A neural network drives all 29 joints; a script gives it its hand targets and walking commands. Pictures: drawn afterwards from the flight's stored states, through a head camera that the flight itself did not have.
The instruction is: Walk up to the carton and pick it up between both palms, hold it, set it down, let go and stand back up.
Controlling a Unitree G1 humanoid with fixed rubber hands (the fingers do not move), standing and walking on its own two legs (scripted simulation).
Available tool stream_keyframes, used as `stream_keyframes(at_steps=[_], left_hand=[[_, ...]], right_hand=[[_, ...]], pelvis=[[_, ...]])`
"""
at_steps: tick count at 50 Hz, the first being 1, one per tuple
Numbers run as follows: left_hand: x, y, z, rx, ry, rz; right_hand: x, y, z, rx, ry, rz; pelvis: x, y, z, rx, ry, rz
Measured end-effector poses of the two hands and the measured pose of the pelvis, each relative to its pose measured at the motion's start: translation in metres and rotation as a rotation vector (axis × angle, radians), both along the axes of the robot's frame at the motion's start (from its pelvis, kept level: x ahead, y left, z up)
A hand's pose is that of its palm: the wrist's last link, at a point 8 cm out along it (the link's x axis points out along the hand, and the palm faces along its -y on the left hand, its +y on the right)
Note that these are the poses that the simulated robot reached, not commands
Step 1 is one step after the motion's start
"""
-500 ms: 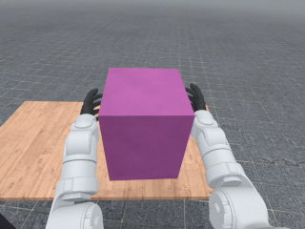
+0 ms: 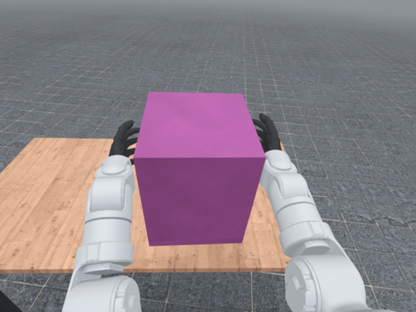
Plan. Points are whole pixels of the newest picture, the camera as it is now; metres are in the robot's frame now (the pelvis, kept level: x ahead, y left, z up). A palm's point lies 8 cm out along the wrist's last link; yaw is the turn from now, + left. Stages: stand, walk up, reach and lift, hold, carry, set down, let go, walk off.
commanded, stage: hold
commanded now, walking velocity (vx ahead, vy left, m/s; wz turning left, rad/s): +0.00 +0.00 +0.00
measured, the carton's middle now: (196, 169) +0.39 +0.03 +0.13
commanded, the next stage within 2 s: set down in 1.04 s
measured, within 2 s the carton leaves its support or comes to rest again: neither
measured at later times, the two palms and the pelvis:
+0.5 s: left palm (120, 160) +0.36 +0.17 +0.18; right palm (269, 152) +0.38 -0.12 +0.18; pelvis +0.00 +0.00 +0.00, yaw +0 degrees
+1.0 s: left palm (120, 160) +0.36 +0.17 +0.18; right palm (269, 152) +0.38 -0.12 +0.18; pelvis +0.00 +0.00 +0.00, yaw +0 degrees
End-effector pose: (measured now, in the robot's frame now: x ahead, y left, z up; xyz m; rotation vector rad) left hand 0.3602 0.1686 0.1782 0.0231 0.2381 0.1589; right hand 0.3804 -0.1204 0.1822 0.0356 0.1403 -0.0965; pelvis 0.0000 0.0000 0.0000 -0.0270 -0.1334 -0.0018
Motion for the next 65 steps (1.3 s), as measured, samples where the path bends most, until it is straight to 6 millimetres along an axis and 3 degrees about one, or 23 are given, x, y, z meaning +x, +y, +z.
stream_keyframes(at_steps=[54,65], left_hand=[[-0.001,0.001,0.0,0.0,-0.003,0.001],[-0.006,0.002,-0.002,0.006,-0.019,-0.003]], right_hand=[[-0.001,0.001,0.0,-0.011,-0.005,0.002],[-0.007,0.001,-0.008,-0.026,-0.023,0.002]], pelvis=[[0.0,0.0,0.0,0.0,-0.002,0.001],[-0.002,-0.001,0.0,0.001,-0.01,0.001]])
